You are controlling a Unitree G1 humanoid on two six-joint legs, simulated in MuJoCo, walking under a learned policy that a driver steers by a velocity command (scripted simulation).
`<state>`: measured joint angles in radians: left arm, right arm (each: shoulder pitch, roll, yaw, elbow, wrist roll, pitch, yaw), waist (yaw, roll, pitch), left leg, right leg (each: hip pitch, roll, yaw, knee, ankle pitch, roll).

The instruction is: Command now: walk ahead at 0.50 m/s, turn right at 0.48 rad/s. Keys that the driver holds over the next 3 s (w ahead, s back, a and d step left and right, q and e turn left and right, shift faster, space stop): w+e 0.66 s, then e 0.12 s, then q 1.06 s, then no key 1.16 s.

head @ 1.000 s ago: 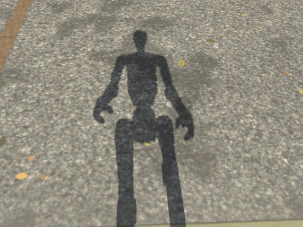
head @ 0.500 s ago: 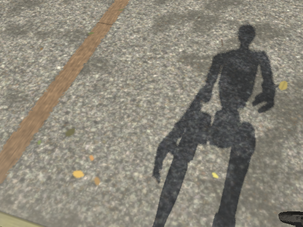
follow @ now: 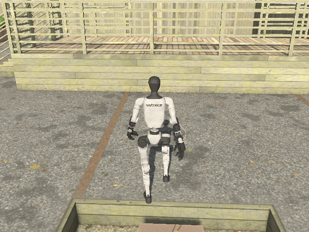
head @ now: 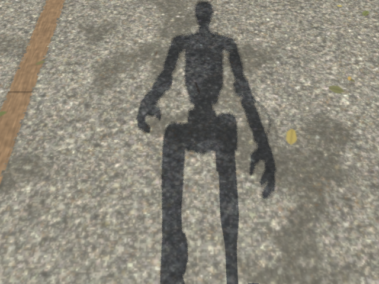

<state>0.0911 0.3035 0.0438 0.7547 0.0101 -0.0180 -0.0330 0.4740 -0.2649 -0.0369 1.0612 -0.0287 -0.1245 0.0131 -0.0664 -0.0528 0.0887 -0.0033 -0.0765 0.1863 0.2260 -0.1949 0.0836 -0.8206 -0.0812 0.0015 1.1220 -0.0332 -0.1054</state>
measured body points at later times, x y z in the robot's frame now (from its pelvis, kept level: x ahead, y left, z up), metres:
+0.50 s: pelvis +0.33 -0.05 +0.00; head +0.36 -0.07 +0.45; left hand +0.40 +0.22 -0.12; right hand +0.46 -0.33 -0.10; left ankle +0.50 +0.09 -0.68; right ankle +0.27 -0.07 -0.74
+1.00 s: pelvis +0.55 -0.08 +0.00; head +0.58 -0.09 +0.45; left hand +0.82 +0.06 -0.11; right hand +0.46 -0.33 -0.12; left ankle +0.63 -0.01 -0.74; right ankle +0.54 -0.21 -0.70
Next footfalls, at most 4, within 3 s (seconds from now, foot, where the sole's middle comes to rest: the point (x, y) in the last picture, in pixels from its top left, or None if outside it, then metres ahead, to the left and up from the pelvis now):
0.20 right None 0.31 -0.08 -0.78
0.70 left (189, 222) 0.67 -0.02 -0.78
1.10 right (244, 237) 0.60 -0.22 -0.78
1.46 left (182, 238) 0.60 0.01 -0.78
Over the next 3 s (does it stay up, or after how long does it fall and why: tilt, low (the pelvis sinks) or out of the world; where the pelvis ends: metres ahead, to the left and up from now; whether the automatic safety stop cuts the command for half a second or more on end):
stays up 0.52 -0.06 0.00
